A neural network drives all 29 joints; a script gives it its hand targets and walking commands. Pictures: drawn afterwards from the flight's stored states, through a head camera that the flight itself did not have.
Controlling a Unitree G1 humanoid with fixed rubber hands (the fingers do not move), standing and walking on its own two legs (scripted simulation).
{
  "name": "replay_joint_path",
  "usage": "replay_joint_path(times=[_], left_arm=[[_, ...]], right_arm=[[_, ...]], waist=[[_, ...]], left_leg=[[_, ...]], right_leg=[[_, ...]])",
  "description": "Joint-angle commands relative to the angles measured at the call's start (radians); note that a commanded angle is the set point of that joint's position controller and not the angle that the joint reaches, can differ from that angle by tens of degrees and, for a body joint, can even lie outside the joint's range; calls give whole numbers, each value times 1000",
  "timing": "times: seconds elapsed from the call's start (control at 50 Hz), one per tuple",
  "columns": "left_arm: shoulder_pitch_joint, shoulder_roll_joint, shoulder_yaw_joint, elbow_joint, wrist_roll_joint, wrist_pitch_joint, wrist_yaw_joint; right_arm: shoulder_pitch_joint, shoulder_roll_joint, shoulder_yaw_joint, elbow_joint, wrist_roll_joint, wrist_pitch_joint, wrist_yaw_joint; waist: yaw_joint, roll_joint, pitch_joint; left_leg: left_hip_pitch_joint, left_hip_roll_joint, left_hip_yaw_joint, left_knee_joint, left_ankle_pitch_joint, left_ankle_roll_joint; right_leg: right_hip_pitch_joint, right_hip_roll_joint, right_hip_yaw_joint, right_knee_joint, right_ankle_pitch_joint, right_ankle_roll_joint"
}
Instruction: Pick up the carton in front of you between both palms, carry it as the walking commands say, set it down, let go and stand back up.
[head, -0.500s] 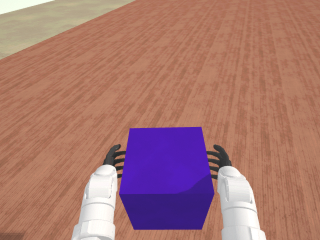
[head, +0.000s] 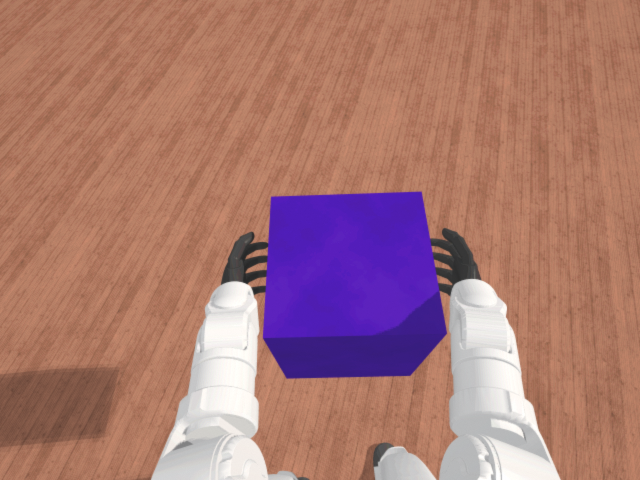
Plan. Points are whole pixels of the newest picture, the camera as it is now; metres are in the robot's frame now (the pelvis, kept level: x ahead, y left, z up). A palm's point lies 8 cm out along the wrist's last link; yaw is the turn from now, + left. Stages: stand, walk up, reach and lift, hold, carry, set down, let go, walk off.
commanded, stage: set down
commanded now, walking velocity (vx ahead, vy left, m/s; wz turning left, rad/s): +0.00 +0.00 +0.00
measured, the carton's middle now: (347, 294) +0.38 -0.03 -0.11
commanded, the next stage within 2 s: none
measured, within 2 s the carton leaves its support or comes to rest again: rests again in 1.94 s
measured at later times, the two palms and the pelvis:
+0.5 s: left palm (274, 304) +0.40 +0.10 -0.19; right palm (444, 298) +0.40 -0.20 -0.20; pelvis -0.04 -0.02 -0.12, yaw +3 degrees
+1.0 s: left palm (296, 308) +0.45 +0.08 -0.35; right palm (435, 311) +0.43 -0.22 -0.35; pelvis -0.06 -0.02 -0.24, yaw +7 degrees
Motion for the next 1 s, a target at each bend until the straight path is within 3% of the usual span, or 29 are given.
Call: replay_joint_path(times=[0.0, 0.12, 0.18, 0.24, 0.34, 0.44, 0.54, 0.7, 0.98], left_arm=[[-370, -707, -388, 62, -147, -143, -151], [-500, -761, -645, -34, -260, -287, -137], [-556, -744, -736, -92, -306, -296, -135], [-584, -757, -755, -88, -315, -268, -147], [-698, -770, -676, -29, -289, -184, -201], [-823, -750, -576, 53, -272, -119, -245], [-933, -726, -526, 107, -282, -111, -252], [-1069, -702, -525, 136, -324, -118, -225], [-1250, -633, -527, 177, -376, -132, -142]], right_arm=[[-376, 660, 392, 71, 156, -137, 183], [-465, 773, 589, 13, 260, -266, 176], [-502, 777, 653, -45, 300, -270, 166], [-527, 783, 664, -38, 309, -246, 167], [-604, 805, 590, 49, 271, -163, 194], [-711, 816, 522, 116, 237, -94, 211], [-824, 821, 512, 136, 249, -76, 197], [-959, 792, 543, 122, 301, -76, 160], [-1100, 659, 482, 163, 340, -87, 148]], waist=[[6, -65, -466], [-15, -105, -933], [-25, -109, -1129], [-30, -85, -1160], [-45, -30, -1037], [-48, -43, -988], [-43, -84, -1067], [-53, -129, -1231], [-118, -59, -1250]], left_leg=[[-197, -68, 21, -20, 306, -41], [-450, -84, 38, 174, 444, -71], [-558, -94, 53, 252, 433, -77], [-639, -107, 68, 306, 355, -78], [-763, -118, 94, 391, 105, -67], [-965, -125, 119, 474, -60, -55], [-1114, -137, 135, 579, -94, -46], [-1257, -158, 163, 743, -100, -47], [-1315, -178, 181, 952, -70, -65]], right_leg=[[251, 100, -59, 100, 359, -31], [325, 81, -26, 315, 692, -24], [334, 73, -19, 396, 754, -15], [202, 84, -38, 439, 639, -5], [-116, 103, -79, 471, 259, 1], [-232, 107, -87, 541, 77, -4], [-268, 104, -80, 634, 60, 9], [-328, 108, -94, 790, 101, 33], [-597, 112, -151, 1007, 145, 35]])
